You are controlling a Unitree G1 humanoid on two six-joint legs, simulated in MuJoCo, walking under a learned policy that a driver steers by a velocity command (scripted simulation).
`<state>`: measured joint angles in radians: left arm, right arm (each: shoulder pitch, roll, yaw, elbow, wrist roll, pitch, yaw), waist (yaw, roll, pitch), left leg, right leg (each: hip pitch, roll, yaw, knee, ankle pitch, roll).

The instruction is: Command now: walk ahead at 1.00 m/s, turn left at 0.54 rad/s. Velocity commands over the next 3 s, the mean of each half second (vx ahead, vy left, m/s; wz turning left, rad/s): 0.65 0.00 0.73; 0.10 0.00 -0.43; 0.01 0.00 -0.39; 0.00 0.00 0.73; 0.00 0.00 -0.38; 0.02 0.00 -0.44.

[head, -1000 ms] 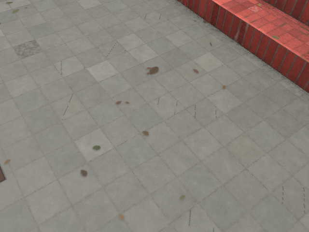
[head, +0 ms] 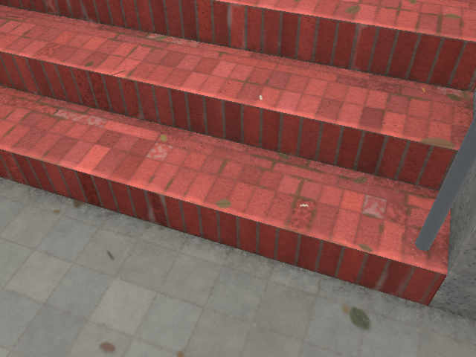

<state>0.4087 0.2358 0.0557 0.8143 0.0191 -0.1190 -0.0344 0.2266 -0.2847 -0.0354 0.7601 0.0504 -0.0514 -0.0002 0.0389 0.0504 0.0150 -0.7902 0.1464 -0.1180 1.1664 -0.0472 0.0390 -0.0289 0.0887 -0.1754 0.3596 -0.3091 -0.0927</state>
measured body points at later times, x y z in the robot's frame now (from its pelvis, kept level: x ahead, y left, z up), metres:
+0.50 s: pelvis +0.37 +0.06 +0.00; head +0.41 +0.09 +0.45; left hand +0.50 +0.37 -0.06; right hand +0.58 -0.17 -0.10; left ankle +0.39 +0.10 -0.74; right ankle +0.58 -0.08 -0.67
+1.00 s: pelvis +0.52 +0.08 +0.00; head +0.57 +0.08 +0.45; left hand +0.60 +0.39 -0.09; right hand +0.76 -0.13 -0.09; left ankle +0.54 +0.21 -0.72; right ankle +0.63 +0.00 -0.74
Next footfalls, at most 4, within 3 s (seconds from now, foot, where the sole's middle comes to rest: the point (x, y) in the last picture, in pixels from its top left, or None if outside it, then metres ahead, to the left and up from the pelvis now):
0.22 left None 0.43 0.11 -0.77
0.66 right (254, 314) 0.67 0.02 -0.77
1.04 left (188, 337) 0.59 0.21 -0.77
1.44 right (279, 354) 0.55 -0.05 -0.77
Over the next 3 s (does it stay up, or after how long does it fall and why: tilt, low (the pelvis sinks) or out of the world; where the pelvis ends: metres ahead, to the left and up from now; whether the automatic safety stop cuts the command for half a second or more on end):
stays up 0.54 0.17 0.00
